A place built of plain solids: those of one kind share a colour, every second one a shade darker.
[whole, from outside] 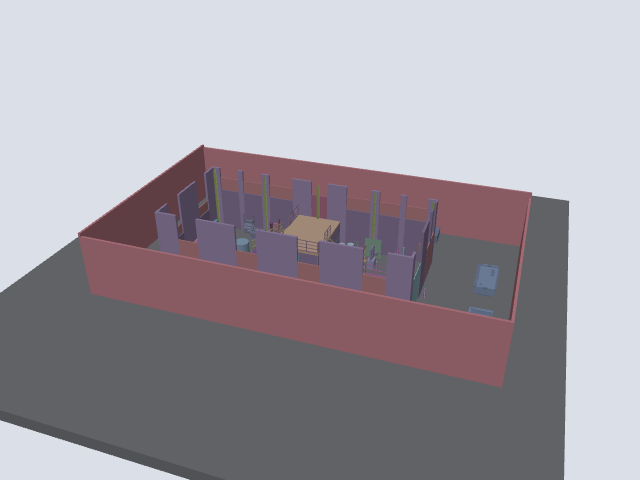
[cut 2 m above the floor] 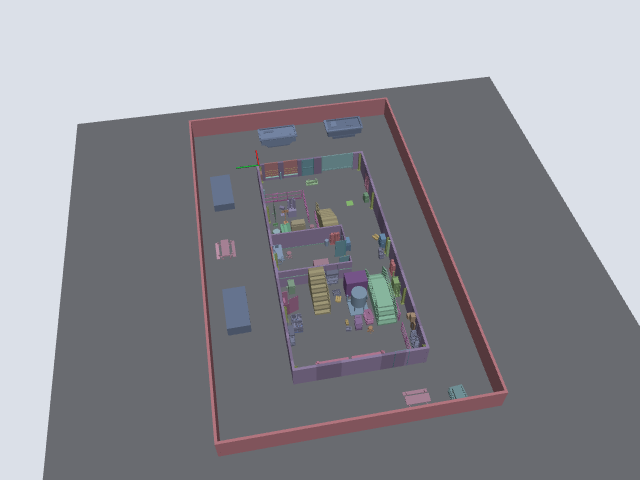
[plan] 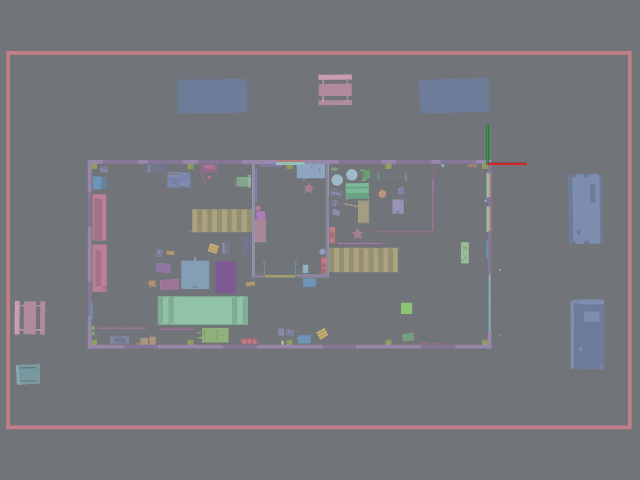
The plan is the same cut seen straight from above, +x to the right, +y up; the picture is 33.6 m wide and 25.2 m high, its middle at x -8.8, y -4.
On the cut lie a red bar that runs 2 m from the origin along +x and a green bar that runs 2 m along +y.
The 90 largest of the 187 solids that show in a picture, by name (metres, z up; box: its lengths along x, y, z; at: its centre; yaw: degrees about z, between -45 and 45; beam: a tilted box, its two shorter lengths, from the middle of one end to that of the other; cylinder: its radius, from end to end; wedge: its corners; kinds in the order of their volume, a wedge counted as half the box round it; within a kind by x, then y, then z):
{
 "yard_bound_1": {"box": [0.2, 19.86, 5.75], "at": [-25.17, -4.0, 2.83]},
 "yard_bound_2": {"box": [32.85, 0.2, 5.45], "at": [-8.85, -13.83, 2.67]},
 "yard_bound_3": {"box": [32.85, 0.2, 5.51], "at": [-8.85, 5.82, 2.71]},
 "yard_bound_4": {"box": [0.2, 19.86, 5.05], "at": [7.47, -4.0, 2.48]},
 "wall_1": {"box": [0.2, 1.71, 6.25], "at": [-20.9, -8.85, 3.08]},
 "wall_2": {"box": [0.2, 1.81, 2.55], "at": [-20.9, -7.1, 1.23]},
 "wall_3": {"box": [0.2, 2.91, 6.25], "at": [-20.9, -4.75, 3.08]},
 "wall_4": {"box": [0.2, 1.81, 2.55], "at": [-20.9, -2.4, 1.23]},
 "wall_5": {"box": [0.2, 1.71, 6.25], "at": [-20.9, -0.65, 3.08]},
 "wall_6": {"box": [0.81, 0.2, 6.25], "at": [-20.6, 0.1, 3.08]},
 "wall_7": {"box": [1.91, 0.2, 6.25], "at": [-20.05, -9.6, 3.08]},
 "wall_8": {"box": [1.86, 0.2, 4.05], "at": [-19.27, 0.1, 1.98]},
 "wall_9": {"box": [1.81, 0.2, 2.55], "at": [-18.2, -9.6, 1.23]},
 "wall_10": {"box": [0.51, 0.2, 6.25], "at": [-18.1, 0.1, 3.08]},
 "wall_11": {"box": [1.86, 0.2, 4.05], "at": [-16.93, 0.1, 1.98]},
 "wall_12": {"box": [3.41, 0.2, 6.25], "at": [-15.6, -9.6, 3.08]},
 "wall_13": {"box": [0.81, 0.2, 6.25], "at": [-15.6, 0.1, 3.08]},
 "wall_14": {"box": [2.31, 0.2, 4.05], "at": [-14.05, 0.1, 1.98]},
 "wall_15": {"box": [1.81, 0.2, 2.55], "at": [-13.0, -9.6, 1.23]},
 "wall_16": {"box": [0.61, 0.2, 6.25], "at": [-12.6, 0.1, 3.08]},
 "wall_17": {"box": [0.06, 5.96, 2.67], "at": [-12.33, -2.98, 1.28]},
 "wall_18": {"box": [0.06, 5.9, 2.55], "at": [-12.27, -2.95, 1.23]},
 "wall_19": {"box": [1.21, 0.2, 6.25], "at": [-11.7, 0.1, 3.08]},
 "wall_20": {"box": [3.41, 0.2, 6.25], "at": [-10.4, -9.6, 3.08]},
 "wall_21": {"box": [1.21, 0.2, 6.25], "at": [-9.0, 0.1, 3.08]},
 "wall_22": {"box": [0.06, 5.9, 2.55], "at": [-8.43, -2.95, 1.23]},
 "wall_23": {"box": [0.06, 5.96, 2.67], "at": [-8.37, -2.98, 1.28]},
 "wall_24": {"box": [0.61, 0.2, 6.25], "at": [-8.1, 0.1, 3.08]},
 "wall_25": {"box": [1.81, 0.2, 2.55], "at": [-7.8, -9.6, 1.23]},
 "wall_26": {"box": [2.21, 0.2, 4.05], "at": [-6.7, 0.1, 1.98]},
 "wall_27": {"box": [3.41, 0.2, 6.25], "at": [-5.2, -9.6, 3.08]},
 "wall_28": {"box": [0.81, 0.2, 6.25], "at": [-5.2, 0.1, 3.08]},
 "wall_29": {"box": [1.86, 0.2, 4.05], "at": [-3.88, 0.1, 1.98]},
 "wall_30": {"box": [0.51, 0.2, 6.25], "at": [-2.7, 0.1, 3.08]},
 "wall_31": {"box": [1.81, 0.2, 2.55], "at": [-2.6, -9.6, 1.23]},
 "wall_32": {"box": [1.86, 0.2, 4.05], "at": [-1.52, 0.1, 1.98]},
 "wall_33": {"box": [1.91, 0.2, 6.25], "at": [-0.75, -9.6, 3.08]},
 "wall_34": {"box": [0.81, 0.2, 6.25], "at": [-0.2, 0.1, 3.08]},
 "wall_35": {"box": [0.2, 0.91, 6.25], "at": [0.1, -9.25, 3.08]},
 "wall_36": {"box": [0.2, 2.26, 6.25], "at": [0.1, -4.67, 3.08]},
 "wall_37": {"box": [0.2, 0.51, 6.25], "at": [0.1, -2.0, 3.08]},
 "wall_38": {"box": [0.2, 0.71, 6.25], "at": [0.1, -0.15, 3.08]},
 "beyond_skip_1": {"box": [3.66, 1.78, 0.95], "at": [-14.46, 3.55, 0.82], "yaw": 0.6},
 "beyond_skip_2": {"box": [3.66, 1.78, 0.77], "at": [-1.75, 3.57, 0.91], "yaw": 1.4},
 "beyond_skip_3": {"box": [1.67, 3.37, 0.56], "at": [5.12, -2.37, 0.83], "yaw": 0.6},
 "beyond_skip_4": {"box": [1.66, 3.34, 0.6], "at": [5.25, -8.96, 0.79], "yaw": 0.1},
 "beyond_skip_5": {"box": [1.3, 2.23, 0.98], "at": [5.25, -8.93, 0.43], "yaw": 0.1},
 "stair_1": {"box": [0.28, 1.22, 0.88], "at": [-14.59, -2.99, 0.39]},
 "stair_2": {"box": [0.28, 1.22, 1.09], "at": [-14.33, -2.99, 0.49]},
 "stair_3": {"box": [0.28, 1.22, 1.3], "at": [-14.07, -2.99, 0.6]},
 "stair_4": {"box": [0.28, 1.22, 1.5], "at": [-13.81, -2.99, 0.7]},
 "stair_5": {"box": [0.28, 1.22, 1.71], "at": [-13.55, -2.99, 0.81]},
 "stair_6": {"box": [0.28, 1.22, 1.92], "at": [-13.29, -2.99, 0.91]},
 "stair_7": {"box": [0.28, 1.22, 2.13], "at": [-13.03, -2.99, 1.01]},
 "stair_8": {"box": [0.28, 1.22, 2.33], "at": [-12.77, -2.99, 1.12]},
 "stair_9": {"box": [0.28, 1.22, 2.54], "at": [-12.51, -2.99, 1.22]},
 "stair_10": {"box": [0.28, 1.3, 2.57], "at": [-8.19, -5.05, 1.24]},
 "stair_11": {"box": [0.28, 1.3, 2.39], "at": [-7.93, -5.05, 1.15]},
 "stair_12": {"box": [0.28, 1.3, 2.21], "at": [-7.68, -5.05, 1.05]},
 "stair_13": {"box": [0.28, 1.3, 2.03], "at": [-7.42, -5.05, 0.96]},
 "stair_14": {"box": [0.28, 1.3, 1.85], "at": [-7.16, -5.05, 0.88]},
 "stair_15": {"box": [0.28, 1.3, 1.67], "at": [-6.91, -5.05, 0.79]},
 "stair_16": {"box": [0.28, 1.3, 1.49], "at": [-6.65, -5.05, 0.69]},
 "stair_17": {"box": [0.28, 1.3, 1.31], "at": [-6.39, -5.05, 0.6]},
 "stair_18": {"box": [0.28, 1.3, 1.13], "at": [-6.14, -5.05, 0.52]},
 "stair_19": {"box": [0.28, 1.3, 0.95], "at": [-5.88, -5.05, 0.42]},
 "stair_20": {"box": [0.28, 1.3, 0.77], "at": [-5.62, -5.05, 0.34]},
 "raised_floor_deck_1": {"box": [4.08, 6.02, 0.2], "at": [-10.35, -2.98, 2.6]},
 "staging_1": {"box": [0.3, 1.5, 0.73], "at": [-16.33, -7.7, 0.32]},
 "staging_2": {"box": [2.5, 1.5, 0.9], "at": [-14.95, -7.7, 0.4]},
 "staging_3": {"box": [0.3, 1.5, 0.73], "at": [-13.57, -7.7, 0.32]},
 "climate_chamber_1": {"box": [1.1, 1.7, 1.72], "at": [-13.74, -5.95, 0.94]},
 "buffer_vessel_1": {"box": [1.48, 1.48, 0.17], "at": [-15.35, -5.83, 0.04]},
 "buffer_vessel_2": {"cylinder": 0.6, "from": [-15.35, -5.83, 0.73], "to": [-15.35, -5.83, 2.44]},
 "window_pane_1": {"box": [1.8, 0.1, 1.51], "at": [-18.2, -9.65, 3.24]},
 "window_pane_2": {"box": [2.3, 0.1, 1.21], "at": [-14.05, 0.15, 4.59]},
 "window_pane_3": {"box": [1.8, 0.1, 1.51], "at": [-13.0, -9.65, 3.24]},
 "window_pane_4": {"box": [1.8, 0.1, 1.51], "at": [-7.8, -9.65, 3.24]},
 "window_pane_5": {"box": [1.8, 0.1, 1.51], "at": [-2.6, -9.65, 3.24]},
 "window_pane_6": {"box": [0.1, 1.3, 3.06], "at": [0.15, -2.9, 1.87]},
 "window_pane_7": {"box": [0.1, 1.25, 3.06], "at": [0.15, -1.12, 1.87]},
 "tall_cupboard_1": {"box": [0.6, 1.2, 1.94], "at": [-11.93, -3.52, 1.03]},
 "test_desk_1": {"box": [0.6, 1.2, 0.86], "at": [-6.51, -2.52, 0.38]},
 "test_desk_2": {"box": [0.52, 1.08, 1.05], "at": [-6.51, -2.52, 0.48]},
 "wall_over_deck_1": {"box": [4.08, 0.1, 2.22], "at": [-10.35, 0.06, 3.79]},
 "pallet_stack_1": {"box": [1.13, 0.73, 0.71], "at": [-6.84, -1.44, 0.31], "yaw": 0.9},
 "roller_shutter_1": {"box": [0.06, 2.86, 3.27], "at": [0.12, -7.3, 1.86]},
 "test_machine_1": {"box": [0.6, 0.75, 0.85], "at": [-4.7, -2.25, 0.38]},
 "spill_kit_1": {"box": [0.62, 0.51, 1.12], "at": [-12.88, -0.94, 0.51]},
 "plate_exchanger_1": {"box": [0.6, 0.42, 1.36], "at": [-14.53, -9.0, 0.97]}
}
